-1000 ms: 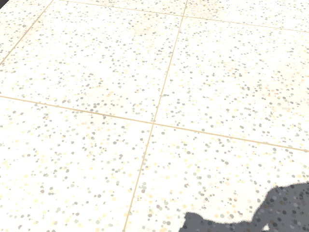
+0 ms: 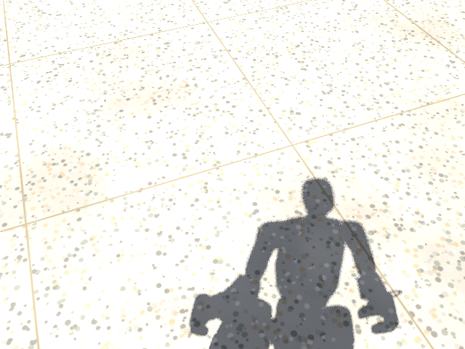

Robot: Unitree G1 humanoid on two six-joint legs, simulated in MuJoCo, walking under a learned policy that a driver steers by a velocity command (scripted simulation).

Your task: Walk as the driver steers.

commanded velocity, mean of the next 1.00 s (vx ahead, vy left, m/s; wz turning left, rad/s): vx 0.97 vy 0.00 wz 0.86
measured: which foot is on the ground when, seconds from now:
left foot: up 0.00-0.26, down 0.28-0.70, up 0.72-1.00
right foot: down 0.00-0.28, up 0.30-0.68, down 0.70-1.00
